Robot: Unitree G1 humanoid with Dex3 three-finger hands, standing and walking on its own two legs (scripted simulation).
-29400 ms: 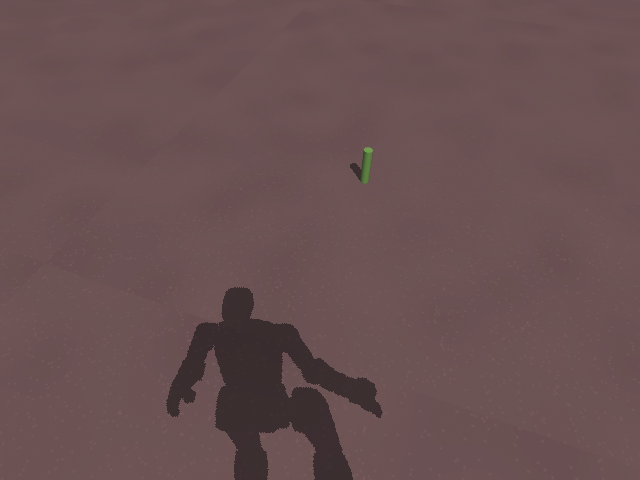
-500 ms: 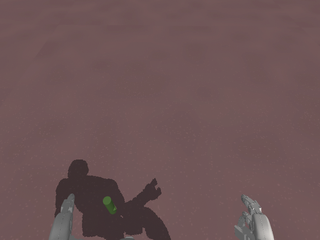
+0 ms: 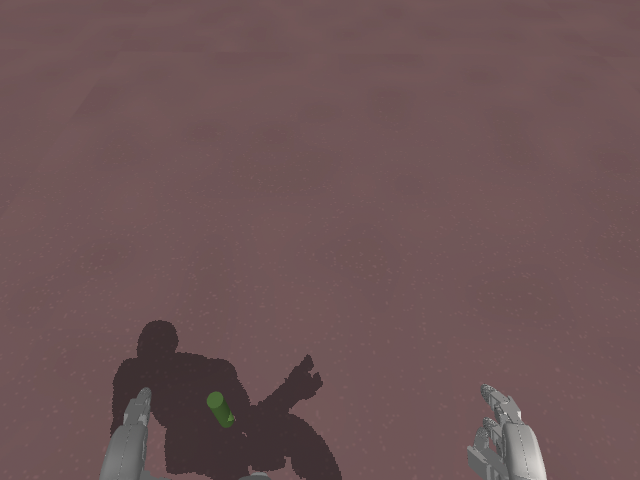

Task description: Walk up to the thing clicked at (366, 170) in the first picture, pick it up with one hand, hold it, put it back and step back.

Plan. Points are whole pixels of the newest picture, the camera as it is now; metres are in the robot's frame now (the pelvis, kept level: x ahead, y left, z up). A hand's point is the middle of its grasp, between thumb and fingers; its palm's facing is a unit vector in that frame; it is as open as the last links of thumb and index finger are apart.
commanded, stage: home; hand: left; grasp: from the side
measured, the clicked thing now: (221, 410) +0.39 +0.26 -0.63
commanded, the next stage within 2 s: stand in 0.54 s
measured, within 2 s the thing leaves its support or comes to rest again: neither
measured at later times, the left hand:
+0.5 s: hand (175, 456) +0.17 +0.18 -0.06, palm faces +0.10 -0.96 -0.27, open 17.6 cm
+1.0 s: hand (170, 465) +0.16 +0.19 -0.07, palm faces +0.02 -0.95 -0.31, open 11.7 cm
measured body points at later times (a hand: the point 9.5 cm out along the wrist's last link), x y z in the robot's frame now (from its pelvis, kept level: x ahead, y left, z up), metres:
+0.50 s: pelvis +0.00 +0.00 +0.00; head +0.02 +0.01 +0.45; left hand +0.16 +0.23 -0.04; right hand +0.17 -0.23 -0.07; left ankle +0.02 +0.13 -0.69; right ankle -0.01 -0.13 -0.69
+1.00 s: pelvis +0.00 +0.01 +0.01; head +0.02 +0.01 +0.45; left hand +0.16 +0.24 -0.05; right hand +0.16 -0.23 -0.08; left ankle +0.02 +0.13 -0.69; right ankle -0.01 -0.13 -0.69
